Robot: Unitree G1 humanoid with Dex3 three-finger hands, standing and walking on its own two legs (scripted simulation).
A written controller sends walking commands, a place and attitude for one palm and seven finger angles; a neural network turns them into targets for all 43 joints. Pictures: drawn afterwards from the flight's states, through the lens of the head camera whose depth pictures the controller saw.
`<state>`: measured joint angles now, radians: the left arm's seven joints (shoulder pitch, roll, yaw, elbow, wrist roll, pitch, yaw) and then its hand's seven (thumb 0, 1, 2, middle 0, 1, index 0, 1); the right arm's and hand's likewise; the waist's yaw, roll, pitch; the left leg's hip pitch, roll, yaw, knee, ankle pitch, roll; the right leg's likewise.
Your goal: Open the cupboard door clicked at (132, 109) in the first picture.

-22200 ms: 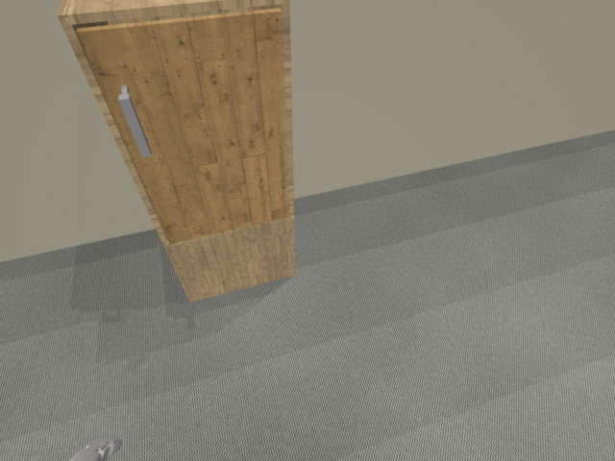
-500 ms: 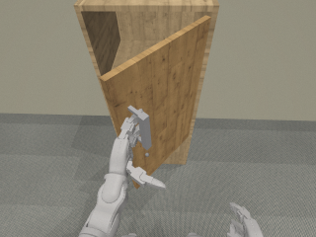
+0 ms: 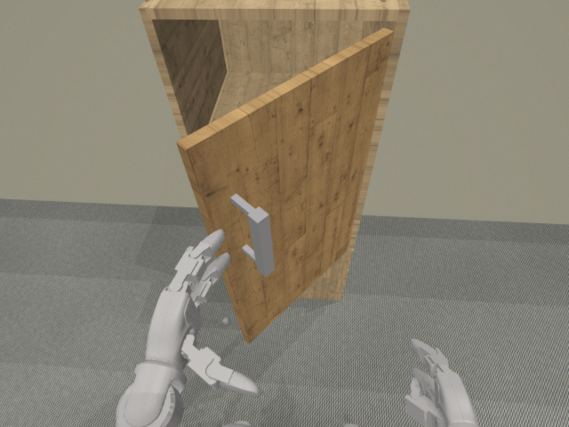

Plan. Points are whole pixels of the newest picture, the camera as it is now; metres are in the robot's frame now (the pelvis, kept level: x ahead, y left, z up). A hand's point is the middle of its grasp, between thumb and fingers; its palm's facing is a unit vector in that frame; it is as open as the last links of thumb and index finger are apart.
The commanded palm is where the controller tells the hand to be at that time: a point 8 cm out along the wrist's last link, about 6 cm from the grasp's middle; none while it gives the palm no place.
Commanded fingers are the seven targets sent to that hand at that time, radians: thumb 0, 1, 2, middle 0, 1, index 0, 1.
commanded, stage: slide the hand sideways off the handle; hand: left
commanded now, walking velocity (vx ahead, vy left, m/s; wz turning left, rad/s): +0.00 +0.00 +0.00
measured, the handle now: (253, 236) +0.36 +0.07 +0.08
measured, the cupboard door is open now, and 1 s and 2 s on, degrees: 49 49 49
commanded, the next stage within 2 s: draw the hand back to the body in 0.24 s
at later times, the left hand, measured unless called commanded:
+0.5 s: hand (194, 324) +0.23 +0.12 +0.08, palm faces -0.06 -1.00 -0.06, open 16.3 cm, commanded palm +0.20 +0.19 +0.09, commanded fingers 0.00 -0.50 0.30 -0.15 -0.30 -0.15 -0.30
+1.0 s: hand (99, 329) +0.20 +0.20 +0.14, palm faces +0.17 -0.94 -0.29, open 15.3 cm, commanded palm +0.16 +0.25 +0.16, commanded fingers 0.00 -0.01 0.51 -0.17 -0.30 -0.17 -0.30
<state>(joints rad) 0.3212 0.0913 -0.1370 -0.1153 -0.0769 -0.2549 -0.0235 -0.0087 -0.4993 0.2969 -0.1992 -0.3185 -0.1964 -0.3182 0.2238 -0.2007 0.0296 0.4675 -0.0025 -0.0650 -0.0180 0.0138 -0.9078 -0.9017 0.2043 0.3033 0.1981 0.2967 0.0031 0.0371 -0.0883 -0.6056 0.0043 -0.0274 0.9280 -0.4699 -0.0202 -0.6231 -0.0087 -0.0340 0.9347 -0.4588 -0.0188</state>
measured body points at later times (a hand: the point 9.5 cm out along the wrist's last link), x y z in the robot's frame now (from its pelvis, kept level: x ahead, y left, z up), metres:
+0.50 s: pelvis +0.00 +0.00 +0.00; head +0.04 -0.02 +0.44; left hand +0.23 +0.18 +0.09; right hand +0.18 -0.23 -0.08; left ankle +0.00 +0.13 -0.69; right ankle +0.01 -0.11 -0.69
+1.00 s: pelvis +0.01 +0.01 +0.03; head +0.00 -0.01 +0.48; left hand +0.18 +0.25 +0.16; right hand +0.20 -0.20 -0.04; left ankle +0.00 +0.13 -0.69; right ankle +0.01 -0.11 -0.69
